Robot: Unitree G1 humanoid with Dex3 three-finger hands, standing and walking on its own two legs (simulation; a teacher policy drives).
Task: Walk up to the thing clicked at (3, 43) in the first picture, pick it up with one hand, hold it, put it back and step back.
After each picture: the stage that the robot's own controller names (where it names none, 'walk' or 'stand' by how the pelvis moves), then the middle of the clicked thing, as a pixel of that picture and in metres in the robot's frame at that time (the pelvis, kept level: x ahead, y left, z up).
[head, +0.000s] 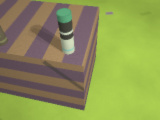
stand; out of the picture +0.75 +0.54 -0.04
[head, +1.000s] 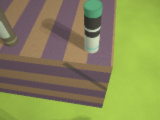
walk; (1, 24) +0.64 +0.41 +0.00
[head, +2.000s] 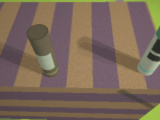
stand; (45, 54) +0.45 +0.17 -0.01
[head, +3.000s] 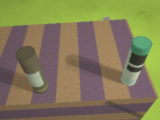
stand; (34, 72) +0.43 +0.23 -0.04
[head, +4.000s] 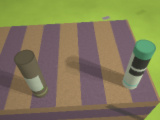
stand; (33, 76) +0.41 +0.23 -0.04
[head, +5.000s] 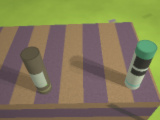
stand; (38, 73) +0.43 +0.22 -0.04
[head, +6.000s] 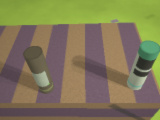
stand; (40, 72) +0.43 +0.21 -0.04
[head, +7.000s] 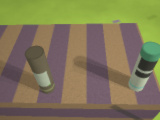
rise first; (42, 72) +0.43 +0.20 -0.04
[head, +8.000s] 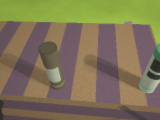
rise first; (53, 68) +0.45 +0.18 -0.04
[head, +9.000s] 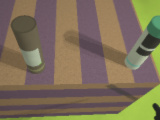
go down; (31, 49) +0.46 +0.16 +0.01
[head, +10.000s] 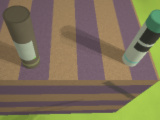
go down; (25, 42) +0.48 +0.17 +0.03
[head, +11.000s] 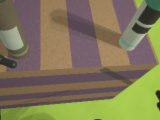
close in; (9, 29) +0.49 +0.18 +0.06
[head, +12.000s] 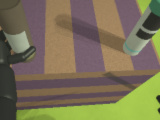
close; (18, 33) +0.48 +0.17 +0.06
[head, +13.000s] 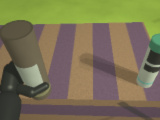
lift; (31, 67) +0.31 +0.16 +0.17
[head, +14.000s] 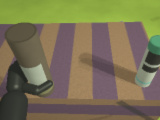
hold; (35, 66) +0.32 +0.16 +0.15
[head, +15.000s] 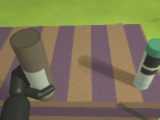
hold; (38, 71) +0.31 +0.15 +0.14
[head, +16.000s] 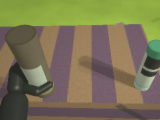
hold; (35, 67) +0.32 +0.16 +0.15
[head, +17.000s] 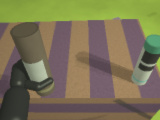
crouch; (37, 64) +0.35 +0.16 +0.12
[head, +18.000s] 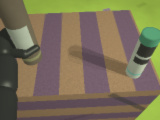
lower; (21, 32) +0.45 +0.18 +0.16
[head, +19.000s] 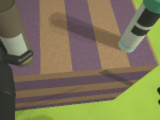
lower; (14, 37) +0.47 +0.16 +0.06
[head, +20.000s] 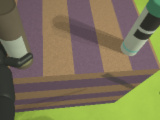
lower; (14, 39) +0.46 +0.17 +0.06
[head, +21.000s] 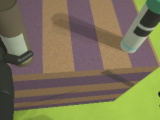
lower; (14, 36) +0.47 +0.17 +0.06
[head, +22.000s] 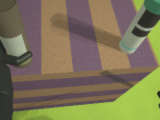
lower; (14, 37) +0.47 +0.17 +0.06
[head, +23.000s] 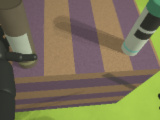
open; (19, 37) +0.47 +0.16 +0.06
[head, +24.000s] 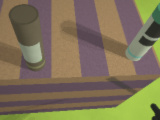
sink last; (31, 44) +0.45 +0.14 +0.04
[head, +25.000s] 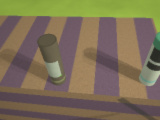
sink last; (53, 62) +0.45 +0.17 +0.00
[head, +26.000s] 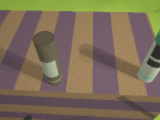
stand; (50, 61) +0.44 +0.16 +0.01
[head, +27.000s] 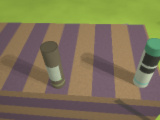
stand; (54, 67) +0.47 +0.17 -0.04
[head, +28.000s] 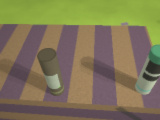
stand; (52, 74) +0.42 +0.16 -0.04
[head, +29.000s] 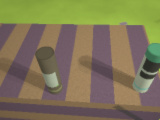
stand; (51, 73) +0.43 +0.17 -0.04
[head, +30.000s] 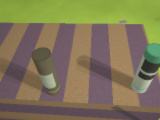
stand; (48, 74) +0.42 +0.18 -0.04
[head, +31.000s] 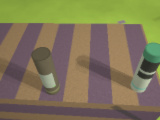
stand; (47, 73) +0.43 +0.18 -0.04
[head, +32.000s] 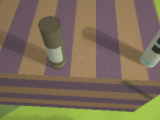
walk; (54, 47) +0.47 +0.13 -0.02
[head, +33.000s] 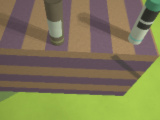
walk; (55, 22) +0.61 +0.15 -0.03
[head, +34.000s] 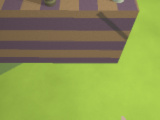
walk; out of the picture +0.88 +0.25 -0.01
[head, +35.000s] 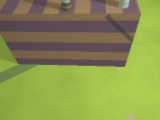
stand; out of the picture +1.06 +0.17 -0.02
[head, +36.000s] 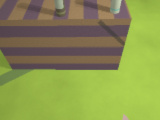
stand; out of the picture +1.07 +0.19 -0.04
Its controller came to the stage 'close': yes
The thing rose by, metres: 0.21
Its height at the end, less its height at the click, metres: +0.00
